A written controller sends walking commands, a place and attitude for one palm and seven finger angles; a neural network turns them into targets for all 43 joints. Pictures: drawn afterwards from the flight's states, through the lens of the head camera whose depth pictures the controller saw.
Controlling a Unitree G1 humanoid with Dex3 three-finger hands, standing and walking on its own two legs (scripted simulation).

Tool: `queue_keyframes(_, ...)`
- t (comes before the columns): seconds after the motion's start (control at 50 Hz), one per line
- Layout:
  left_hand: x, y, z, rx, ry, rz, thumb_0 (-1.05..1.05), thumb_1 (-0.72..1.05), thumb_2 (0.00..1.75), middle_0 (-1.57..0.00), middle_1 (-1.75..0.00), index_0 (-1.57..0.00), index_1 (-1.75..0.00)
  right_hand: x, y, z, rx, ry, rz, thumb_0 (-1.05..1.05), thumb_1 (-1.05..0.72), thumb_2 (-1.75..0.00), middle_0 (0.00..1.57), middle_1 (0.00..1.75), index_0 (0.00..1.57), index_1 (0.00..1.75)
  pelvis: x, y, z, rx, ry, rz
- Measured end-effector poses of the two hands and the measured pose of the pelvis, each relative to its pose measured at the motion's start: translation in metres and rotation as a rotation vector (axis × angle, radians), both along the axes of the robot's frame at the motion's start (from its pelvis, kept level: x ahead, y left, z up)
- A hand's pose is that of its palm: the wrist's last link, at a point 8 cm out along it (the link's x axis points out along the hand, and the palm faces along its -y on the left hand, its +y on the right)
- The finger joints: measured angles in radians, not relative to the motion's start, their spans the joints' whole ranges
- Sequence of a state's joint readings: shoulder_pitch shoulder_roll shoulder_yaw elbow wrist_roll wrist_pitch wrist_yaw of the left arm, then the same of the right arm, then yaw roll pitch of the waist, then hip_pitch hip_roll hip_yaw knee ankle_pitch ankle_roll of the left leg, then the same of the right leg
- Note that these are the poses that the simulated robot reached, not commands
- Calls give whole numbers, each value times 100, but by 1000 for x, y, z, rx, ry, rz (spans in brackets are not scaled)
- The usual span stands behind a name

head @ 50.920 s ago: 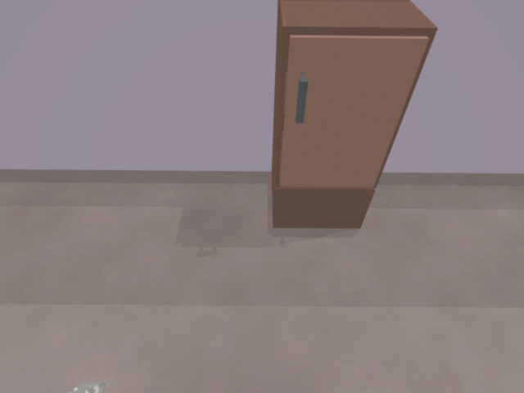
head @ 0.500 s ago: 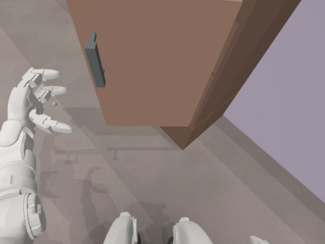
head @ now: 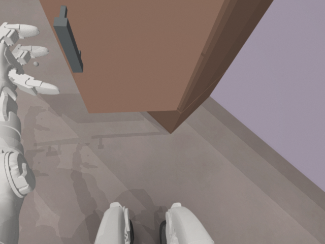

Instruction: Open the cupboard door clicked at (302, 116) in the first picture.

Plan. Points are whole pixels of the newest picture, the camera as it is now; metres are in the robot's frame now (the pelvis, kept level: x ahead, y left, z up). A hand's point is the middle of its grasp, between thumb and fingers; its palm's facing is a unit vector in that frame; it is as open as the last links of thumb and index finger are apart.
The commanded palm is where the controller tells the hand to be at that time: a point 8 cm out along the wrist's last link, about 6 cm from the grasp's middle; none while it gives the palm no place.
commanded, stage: move the hooked fingers beside the handle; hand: left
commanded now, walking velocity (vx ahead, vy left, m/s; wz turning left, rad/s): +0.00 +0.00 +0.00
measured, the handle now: (71, 41) +0.58 +0.18 +0.07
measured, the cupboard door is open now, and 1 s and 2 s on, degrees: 50 50 49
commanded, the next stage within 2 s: slide the fingers in behind the handle in 0.92 s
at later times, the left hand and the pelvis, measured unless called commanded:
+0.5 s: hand (39, 57) +0.53 +0.25 +0.06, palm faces +0.04 -1.00 -0.02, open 13.9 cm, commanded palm +0.52 +0.28 +0.06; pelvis +0.01 +0.00 +0.00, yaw -1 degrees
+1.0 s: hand (39, 58) +0.54 +0.25 +0.06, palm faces +0.03 -1.00 -0.02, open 14.0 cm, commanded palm +0.52 +0.28 +0.06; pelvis +0.00 +0.00 -0.01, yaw -1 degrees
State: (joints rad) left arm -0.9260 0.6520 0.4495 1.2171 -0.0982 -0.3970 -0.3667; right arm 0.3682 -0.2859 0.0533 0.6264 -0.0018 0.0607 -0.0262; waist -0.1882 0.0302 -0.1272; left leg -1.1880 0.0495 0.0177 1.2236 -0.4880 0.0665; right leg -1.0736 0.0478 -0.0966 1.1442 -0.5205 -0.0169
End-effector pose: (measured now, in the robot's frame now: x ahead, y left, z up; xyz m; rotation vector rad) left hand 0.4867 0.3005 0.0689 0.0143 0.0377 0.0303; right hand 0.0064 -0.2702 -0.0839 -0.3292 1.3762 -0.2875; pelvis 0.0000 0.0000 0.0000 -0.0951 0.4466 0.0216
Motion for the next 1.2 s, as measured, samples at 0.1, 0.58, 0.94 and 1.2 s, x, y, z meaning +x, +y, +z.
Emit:
queue_keyframes(0.1,19,-4,-1,1,10,4,-1,-50,30,-30,-120,-30,-120,-13,1,-1,1,39,-19,0,-91,-89,20,30,20,30,0,-1,-4,-5,24,-5)
queue_keyframes(0.58,19,2,-3,7,29,16,-1,-50,30,-30,-120,-30,-120,-5,0,5,19,57,-36,0,-91,-89,21,30,20,30,12,-6,3,-5,22,-11)
queue_keyframes(0.94,22,3,-12,-1,10,5,-1,-50,30,-30,-120,-30,-120,8,-1,-2,-6,32,4,0,-91,-89,20,30,20,30,6,-2,-6,-17,34,0)
queue_keyframes(1.2,27,-6,-7,0,10,-9,-1,-50,30,-30,-120,-30,-120,-22,15,-2,36,104,-50,0,-91,-89,20,30,20,30,7,2,-2,-17,36,-10)
